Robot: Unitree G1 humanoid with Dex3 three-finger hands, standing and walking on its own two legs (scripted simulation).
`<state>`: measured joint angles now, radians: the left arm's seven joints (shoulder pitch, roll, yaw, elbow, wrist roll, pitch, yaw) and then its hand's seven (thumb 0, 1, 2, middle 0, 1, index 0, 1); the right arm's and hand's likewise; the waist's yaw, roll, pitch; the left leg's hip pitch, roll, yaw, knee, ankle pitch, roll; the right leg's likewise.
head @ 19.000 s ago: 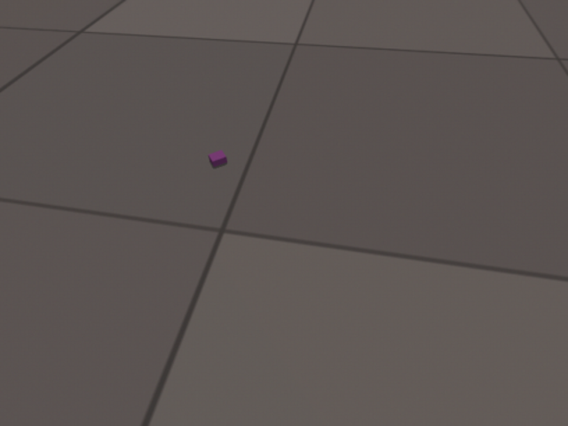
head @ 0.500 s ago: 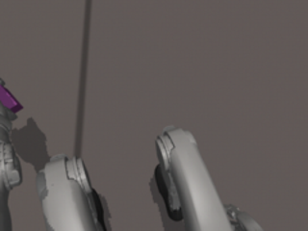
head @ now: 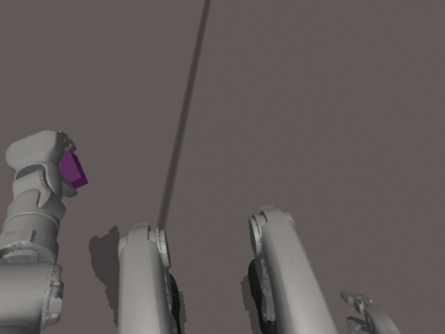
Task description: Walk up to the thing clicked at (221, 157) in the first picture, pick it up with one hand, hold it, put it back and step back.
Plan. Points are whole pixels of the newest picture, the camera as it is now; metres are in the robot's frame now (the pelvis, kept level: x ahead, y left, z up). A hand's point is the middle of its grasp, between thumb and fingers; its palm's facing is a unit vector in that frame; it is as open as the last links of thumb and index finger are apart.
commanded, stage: lift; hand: left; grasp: from above
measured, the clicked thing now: (59, 174) +0.44 +0.31 -0.13
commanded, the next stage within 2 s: hold in 1.08 s
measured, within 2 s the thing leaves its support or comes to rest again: neither
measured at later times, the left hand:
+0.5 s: hand out of the picture +0.37 +0.27 +0.12, palm faces -0.38 -0.21 -0.90, open 9.5 cm
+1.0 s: hand out of the picture +0.40 +0.25 +0.23, palm faces -0.39 -0.22 -0.90, open 9.5 cm
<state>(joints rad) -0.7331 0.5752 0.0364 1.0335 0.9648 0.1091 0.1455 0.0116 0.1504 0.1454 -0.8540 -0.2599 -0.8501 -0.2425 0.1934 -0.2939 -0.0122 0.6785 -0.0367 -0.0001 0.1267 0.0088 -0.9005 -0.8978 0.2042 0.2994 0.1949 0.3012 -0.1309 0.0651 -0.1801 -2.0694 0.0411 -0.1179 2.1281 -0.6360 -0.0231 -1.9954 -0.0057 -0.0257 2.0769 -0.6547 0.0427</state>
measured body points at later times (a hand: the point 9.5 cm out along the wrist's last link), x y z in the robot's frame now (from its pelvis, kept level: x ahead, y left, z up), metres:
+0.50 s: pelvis +0.03 +0.00 +0.19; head +0.13 +0.01 +0.63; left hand +0.39 +0.27 +0.17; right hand +0.16 -0.25 +0.07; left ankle +0.09 +0.13 -0.38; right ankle +0.10 -0.14 -0.38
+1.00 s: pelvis +0.08 +0.00 +0.30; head +0.14 -0.01 +0.75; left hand +0.41 +0.25 +0.28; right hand +0.17 -0.26 +0.18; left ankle +0.09 +0.13 -0.38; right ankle +0.10 -0.14 -0.38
